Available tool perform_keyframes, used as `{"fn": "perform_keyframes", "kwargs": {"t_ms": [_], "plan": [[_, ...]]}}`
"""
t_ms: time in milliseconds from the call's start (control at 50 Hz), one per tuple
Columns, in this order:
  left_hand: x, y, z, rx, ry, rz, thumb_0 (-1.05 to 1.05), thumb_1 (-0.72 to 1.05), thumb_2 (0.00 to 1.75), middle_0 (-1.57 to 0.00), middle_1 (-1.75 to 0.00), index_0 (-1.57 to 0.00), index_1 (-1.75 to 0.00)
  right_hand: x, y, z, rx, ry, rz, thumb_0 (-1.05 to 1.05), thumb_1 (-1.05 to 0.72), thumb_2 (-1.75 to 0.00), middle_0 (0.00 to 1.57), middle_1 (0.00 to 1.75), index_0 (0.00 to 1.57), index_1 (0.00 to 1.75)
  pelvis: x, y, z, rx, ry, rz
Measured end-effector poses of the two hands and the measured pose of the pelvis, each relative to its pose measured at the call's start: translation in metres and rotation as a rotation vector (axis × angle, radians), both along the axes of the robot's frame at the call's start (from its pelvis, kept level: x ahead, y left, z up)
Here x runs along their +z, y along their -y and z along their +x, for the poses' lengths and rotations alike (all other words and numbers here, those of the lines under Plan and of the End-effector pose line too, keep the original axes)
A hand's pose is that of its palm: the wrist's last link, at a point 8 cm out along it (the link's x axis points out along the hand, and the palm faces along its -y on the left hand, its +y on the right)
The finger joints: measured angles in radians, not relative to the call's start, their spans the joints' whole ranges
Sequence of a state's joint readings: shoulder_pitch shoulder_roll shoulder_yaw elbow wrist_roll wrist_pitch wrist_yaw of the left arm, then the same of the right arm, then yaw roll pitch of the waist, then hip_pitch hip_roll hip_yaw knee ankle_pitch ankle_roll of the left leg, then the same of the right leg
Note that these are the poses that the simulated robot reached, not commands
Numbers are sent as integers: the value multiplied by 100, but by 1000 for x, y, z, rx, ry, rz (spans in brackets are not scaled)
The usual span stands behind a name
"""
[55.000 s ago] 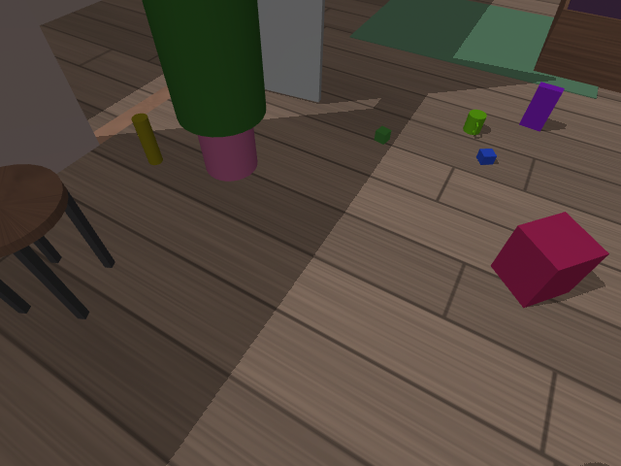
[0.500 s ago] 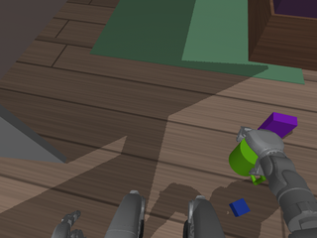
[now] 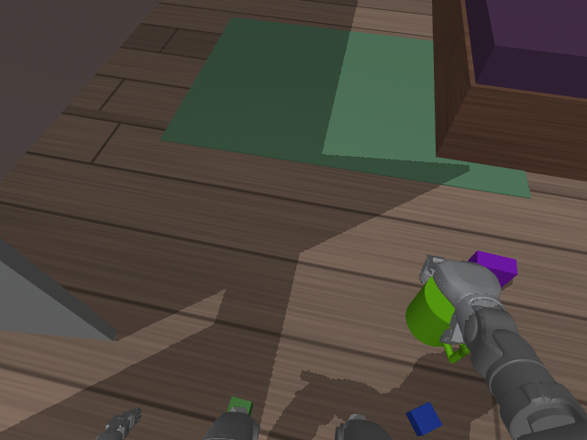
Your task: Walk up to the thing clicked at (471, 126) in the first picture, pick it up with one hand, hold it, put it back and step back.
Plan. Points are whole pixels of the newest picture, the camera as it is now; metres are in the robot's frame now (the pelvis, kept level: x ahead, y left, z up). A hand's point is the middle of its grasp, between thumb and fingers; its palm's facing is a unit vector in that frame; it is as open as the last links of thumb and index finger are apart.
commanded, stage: hold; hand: right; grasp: from above
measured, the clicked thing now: (445, 320) +0.32 -0.23 -0.12
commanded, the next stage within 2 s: crouch in 1.98 s
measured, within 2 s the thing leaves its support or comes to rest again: neither
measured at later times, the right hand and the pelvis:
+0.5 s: hand (459, 292) +0.33 -0.22 -0.03, palm faces -0.47 +0.06 -0.88, open 11.4 cm; pelvis +0.02 +0.00 +0.03, yaw +0 degrees
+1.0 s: hand (461, 305) +0.30 -0.21 -0.01, palm faces -0.46 +0.06 -0.88, open 11.4 cm; pelvis +0.01 +0.01 +0.03, yaw +1 degrees
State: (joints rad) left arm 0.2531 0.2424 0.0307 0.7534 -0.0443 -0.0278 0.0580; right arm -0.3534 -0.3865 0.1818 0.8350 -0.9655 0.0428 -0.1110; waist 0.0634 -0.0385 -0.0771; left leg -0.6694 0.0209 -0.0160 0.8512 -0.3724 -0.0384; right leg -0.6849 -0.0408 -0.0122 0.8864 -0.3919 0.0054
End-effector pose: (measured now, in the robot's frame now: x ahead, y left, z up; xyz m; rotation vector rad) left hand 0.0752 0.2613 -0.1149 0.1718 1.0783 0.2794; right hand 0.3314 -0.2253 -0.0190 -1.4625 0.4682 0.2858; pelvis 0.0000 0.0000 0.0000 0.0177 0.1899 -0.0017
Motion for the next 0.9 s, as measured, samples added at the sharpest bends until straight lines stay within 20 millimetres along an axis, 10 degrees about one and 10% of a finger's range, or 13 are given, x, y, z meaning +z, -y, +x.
{"fn": "perform_keyframes", "kwargs": {"t_ms": [380, 900], "plan": [[26, -3, 36, -10, 38, -14, 1, 90, 90, -21, -30, -20, -30, 35, -1, 14, 28, 3, -16, 1, 23, -78, 44, 91, 48, 87, 23, 0, 25, 4, 55, -8], [38, -6, 48, -32, 103, -45, 1, 90, 90, -20, -30, -20, -30, 62, -15, -14, 61, 6, -8, 0, 25, -78, 48, 87, 51, 83, 33, -7, 11, 13, 124, -23]]}}
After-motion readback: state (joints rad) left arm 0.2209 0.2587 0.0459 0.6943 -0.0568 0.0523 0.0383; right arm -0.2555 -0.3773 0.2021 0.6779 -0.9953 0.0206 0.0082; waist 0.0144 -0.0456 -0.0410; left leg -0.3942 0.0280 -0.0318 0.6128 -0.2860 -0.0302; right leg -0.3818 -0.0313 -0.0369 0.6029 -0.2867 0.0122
